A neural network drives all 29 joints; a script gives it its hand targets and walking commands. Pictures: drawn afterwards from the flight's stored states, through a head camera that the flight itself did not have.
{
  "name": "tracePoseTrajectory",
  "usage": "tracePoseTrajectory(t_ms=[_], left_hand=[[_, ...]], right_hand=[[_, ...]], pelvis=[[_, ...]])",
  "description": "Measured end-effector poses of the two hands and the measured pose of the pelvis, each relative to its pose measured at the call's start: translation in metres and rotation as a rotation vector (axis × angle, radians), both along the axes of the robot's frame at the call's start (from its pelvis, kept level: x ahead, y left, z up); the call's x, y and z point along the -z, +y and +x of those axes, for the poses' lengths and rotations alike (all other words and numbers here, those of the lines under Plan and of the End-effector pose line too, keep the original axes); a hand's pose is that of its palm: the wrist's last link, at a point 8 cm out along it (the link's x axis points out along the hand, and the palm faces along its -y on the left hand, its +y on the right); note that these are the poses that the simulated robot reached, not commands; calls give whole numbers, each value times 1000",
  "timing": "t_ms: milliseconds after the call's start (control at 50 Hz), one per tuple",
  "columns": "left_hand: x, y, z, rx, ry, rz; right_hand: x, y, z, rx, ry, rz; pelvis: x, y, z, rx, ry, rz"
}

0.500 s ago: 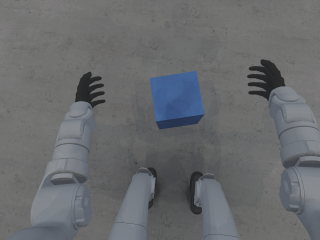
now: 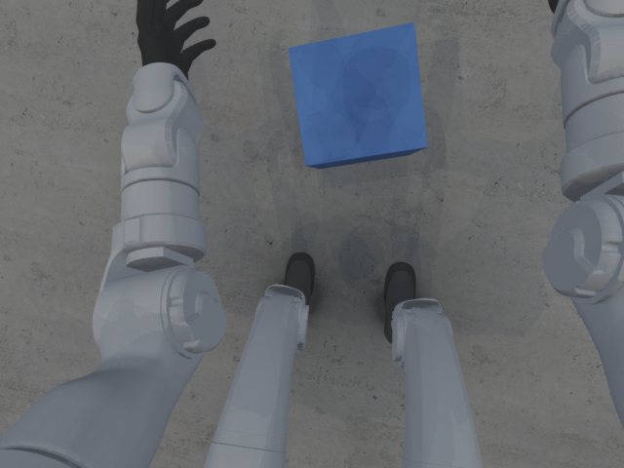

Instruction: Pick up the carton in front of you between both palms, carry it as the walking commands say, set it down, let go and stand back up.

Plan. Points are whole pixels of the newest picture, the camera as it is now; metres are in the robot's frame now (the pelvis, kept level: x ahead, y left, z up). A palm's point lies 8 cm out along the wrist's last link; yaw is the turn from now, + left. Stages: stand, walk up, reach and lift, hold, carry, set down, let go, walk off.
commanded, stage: reach and lift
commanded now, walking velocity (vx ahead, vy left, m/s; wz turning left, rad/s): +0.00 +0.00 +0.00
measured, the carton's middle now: (357, 110) +0.53 +0.03 -0.53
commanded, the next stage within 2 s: none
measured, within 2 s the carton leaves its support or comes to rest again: leaves its support in 1.70 s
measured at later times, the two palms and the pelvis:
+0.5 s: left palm (235, 116) +0.48 +0.22 -0.36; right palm (477, 75) +0.56 -0.15 -0.37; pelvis -0.04 +0.00 -0.21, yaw +4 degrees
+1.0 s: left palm (262, 121) +0.49 +0.20 -0.47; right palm (455, 89) +0.56 -0.15 -0.47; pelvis -0.04 +0.00 -0.29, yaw +4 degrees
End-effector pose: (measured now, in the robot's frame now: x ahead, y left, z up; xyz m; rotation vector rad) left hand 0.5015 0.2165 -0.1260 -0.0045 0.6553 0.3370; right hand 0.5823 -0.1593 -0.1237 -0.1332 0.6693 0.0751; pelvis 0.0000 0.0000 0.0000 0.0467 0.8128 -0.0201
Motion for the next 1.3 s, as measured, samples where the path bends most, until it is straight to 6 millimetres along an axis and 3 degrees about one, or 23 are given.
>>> tracePoseTrajectory(t_ms=[80, 160, 280, 420, 580, 780, 920, 1200, 1300], left_hand=[[27, -1, -6, -9, 25, -8], [62, 1, -11, -25, 46, -17], [129, 5, -14, -28, 54, -15], [204, 6, -18, -17, 45, -8], [261, 4, -16, -5, 53, -28], [324, -4, -14, 30, 93, -48], [342, -9, -9, 35, 86, -42], [332, -17, -15, 28, 71, -52], [331, -33, -12, 63, 63, -75]], right_hand=[[28, 6, -5, 4, 21, 3], [65, 13, -11, 13, 40, 4], [135, 16, -18, 25, 38, -7], [213, 8, -23, 35, 11, -28], [265, 10, -21, 30, 8, -19], [328, 14, -28, 30, 60, -13], [347, 10, -25, 27, 43, -19], [335, 24, -26, 3, 36, 4], [335, 36, -30, -19, 38, 17]], pelvis=[[9, 0, 7, -11, 55, 5], [34, 0, 9, -21, 108, 10], [93, 1, -1, -33, 145, 17], [169, 2, -26, -44, 82, 21], [232, -1, -51, -48, -44, 24], [270, -2, -56, -56, -156, 17], [282, -1, -47, -58, -182, 18], [285, -4, -52, -60, -186, 26], [282, -4, -56, -60, -201, 26]])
